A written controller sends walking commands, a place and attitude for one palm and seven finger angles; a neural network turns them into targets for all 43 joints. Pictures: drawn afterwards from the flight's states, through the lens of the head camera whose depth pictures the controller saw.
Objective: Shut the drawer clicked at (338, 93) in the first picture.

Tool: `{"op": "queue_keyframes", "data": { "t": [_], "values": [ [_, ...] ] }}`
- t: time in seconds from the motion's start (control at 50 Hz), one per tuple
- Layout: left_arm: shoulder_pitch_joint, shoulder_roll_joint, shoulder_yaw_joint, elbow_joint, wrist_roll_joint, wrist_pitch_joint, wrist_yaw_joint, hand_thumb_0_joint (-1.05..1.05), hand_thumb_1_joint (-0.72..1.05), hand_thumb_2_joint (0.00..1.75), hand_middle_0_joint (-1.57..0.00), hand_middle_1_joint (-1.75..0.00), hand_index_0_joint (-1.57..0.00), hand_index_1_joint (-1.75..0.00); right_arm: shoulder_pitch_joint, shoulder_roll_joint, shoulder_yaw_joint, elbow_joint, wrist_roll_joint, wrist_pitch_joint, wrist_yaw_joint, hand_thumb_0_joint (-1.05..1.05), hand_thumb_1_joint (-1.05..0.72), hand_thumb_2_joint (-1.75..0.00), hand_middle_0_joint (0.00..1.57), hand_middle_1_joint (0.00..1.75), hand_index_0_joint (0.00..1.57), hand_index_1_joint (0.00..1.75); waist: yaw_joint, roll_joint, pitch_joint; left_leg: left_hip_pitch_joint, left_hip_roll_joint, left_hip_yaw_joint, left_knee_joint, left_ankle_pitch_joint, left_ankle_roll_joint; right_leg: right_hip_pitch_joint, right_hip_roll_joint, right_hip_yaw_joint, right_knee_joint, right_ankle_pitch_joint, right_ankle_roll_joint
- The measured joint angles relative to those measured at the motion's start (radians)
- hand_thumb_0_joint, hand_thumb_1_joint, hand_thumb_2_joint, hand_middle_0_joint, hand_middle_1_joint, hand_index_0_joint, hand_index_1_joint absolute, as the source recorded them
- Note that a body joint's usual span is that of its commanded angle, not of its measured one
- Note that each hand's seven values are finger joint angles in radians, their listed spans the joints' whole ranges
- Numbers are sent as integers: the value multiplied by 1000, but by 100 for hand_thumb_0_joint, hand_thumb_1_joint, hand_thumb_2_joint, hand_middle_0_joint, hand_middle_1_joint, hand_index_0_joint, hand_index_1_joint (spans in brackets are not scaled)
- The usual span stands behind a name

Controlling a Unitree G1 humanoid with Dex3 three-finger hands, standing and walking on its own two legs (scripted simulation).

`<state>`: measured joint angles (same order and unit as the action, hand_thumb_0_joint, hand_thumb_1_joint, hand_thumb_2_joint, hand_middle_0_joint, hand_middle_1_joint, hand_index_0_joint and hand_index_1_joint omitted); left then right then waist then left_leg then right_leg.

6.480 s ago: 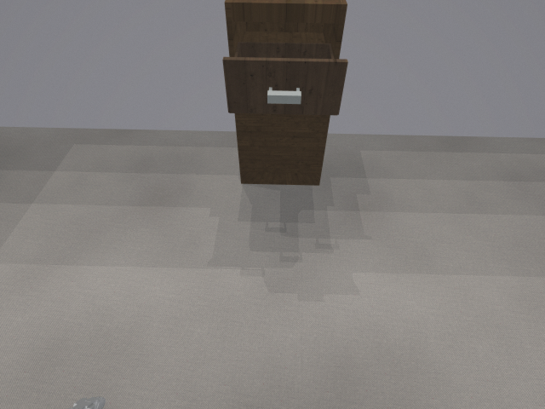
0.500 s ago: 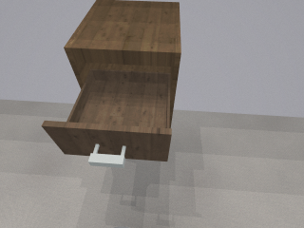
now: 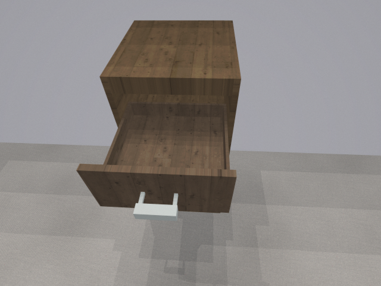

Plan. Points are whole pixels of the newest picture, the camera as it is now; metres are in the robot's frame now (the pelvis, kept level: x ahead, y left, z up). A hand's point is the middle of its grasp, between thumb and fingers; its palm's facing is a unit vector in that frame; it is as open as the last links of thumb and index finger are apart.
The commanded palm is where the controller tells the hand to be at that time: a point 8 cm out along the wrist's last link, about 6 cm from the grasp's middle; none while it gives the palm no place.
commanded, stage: come to a stop and stand still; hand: left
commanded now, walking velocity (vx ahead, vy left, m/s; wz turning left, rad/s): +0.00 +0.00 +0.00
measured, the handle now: (157, 203) +0.32 +0.12 -0.05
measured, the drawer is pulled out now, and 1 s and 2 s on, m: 0.30 0.30 0.30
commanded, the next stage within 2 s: look again from close up in 1.22 s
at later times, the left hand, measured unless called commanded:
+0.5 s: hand out of the picture +0.09 +0.14 -0.16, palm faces +0.01 -0.97 -0.24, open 7.3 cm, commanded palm none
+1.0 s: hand out of the picture +0.04 +0.12 -0.16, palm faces +0.03 -0.98 -0.22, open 7.3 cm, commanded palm none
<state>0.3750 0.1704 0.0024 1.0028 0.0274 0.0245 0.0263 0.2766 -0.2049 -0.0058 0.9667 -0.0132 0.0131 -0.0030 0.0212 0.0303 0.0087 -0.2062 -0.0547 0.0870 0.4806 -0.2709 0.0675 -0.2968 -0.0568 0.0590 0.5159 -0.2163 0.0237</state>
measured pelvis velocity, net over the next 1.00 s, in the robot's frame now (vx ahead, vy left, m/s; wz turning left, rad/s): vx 0.03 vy -0.06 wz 0.01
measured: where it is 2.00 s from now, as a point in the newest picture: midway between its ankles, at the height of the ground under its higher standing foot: outside the picture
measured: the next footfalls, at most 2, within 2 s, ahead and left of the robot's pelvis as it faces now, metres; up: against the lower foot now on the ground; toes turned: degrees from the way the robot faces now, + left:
none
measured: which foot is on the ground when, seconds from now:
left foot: down 0.00-1.00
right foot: down 0.00-1.00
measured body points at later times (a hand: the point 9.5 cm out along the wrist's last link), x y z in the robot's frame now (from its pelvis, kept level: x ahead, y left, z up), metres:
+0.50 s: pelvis +0.04 -0.04 +0.00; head +0.04 -0.05 +0.45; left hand +0.09 +0.20 -0.14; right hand +0.05 -0.26 -0.16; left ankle +0.00 +0.07 -0.74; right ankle +0.04 -0.16 -0.74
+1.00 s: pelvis +0.03 -0.06 +0.01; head +0.04 -0.07 +0.46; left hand +0.04 +0.17 -0.15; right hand +0.03 -0.29 -0.16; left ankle +0.00 +0.07 -0.74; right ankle +0.04 -0.16 -0.74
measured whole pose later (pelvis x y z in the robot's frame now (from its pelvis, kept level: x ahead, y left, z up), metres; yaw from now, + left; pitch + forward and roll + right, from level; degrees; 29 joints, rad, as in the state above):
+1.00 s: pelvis +0.03 -0.06 +0.01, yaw +1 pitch -1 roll +1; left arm 0.28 0.16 -0.01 1.07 0.01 0.00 0.03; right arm 0.29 -0.17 0.01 1.12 -0.01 -0.01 -0.03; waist 0.00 0.02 0.03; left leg -0.11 0.04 0.04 0.40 -0.28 -0.03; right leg -0.20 0.03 0.01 0.45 -0.23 -0.04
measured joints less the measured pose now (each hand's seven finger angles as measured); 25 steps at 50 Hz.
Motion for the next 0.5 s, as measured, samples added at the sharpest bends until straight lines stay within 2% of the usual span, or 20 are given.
{"op": "queue_keyframes", "data": {
  "t": [0.12,0.3,0.5],
  "values": [
    [-29,-17,-9,29,-6,-11,3,0,91,90,-20,-30,-20,-29,19,9,6,53,5,-14,-7,0,-91,-90,20,30,20,30,-13,-5,11,26,11,-3,-20,-9,-13,21,10,-2,-12,-9,20],
    [-106,-14,-7,46,-13,-20,12,1,93,90,-20,-30,-21,-29,17,31,13,103,5,-27,-18,0,-91,-90,20,30,20,30,-29,-11,17,66,33,-12,-29,-29,-38,54,31,-14,-7,-38,-1],
    [-146,-10,-6,32,-15,-28,11,0,91,90,-20,-30,-20,-29,2,37,13,121,4,-29,-21,0,-91,-90,20,30,20,30,-34,-4,10,91,53,-26,-46,-32,-61,78,50,-30,-15,-50,-23]
  ]
}}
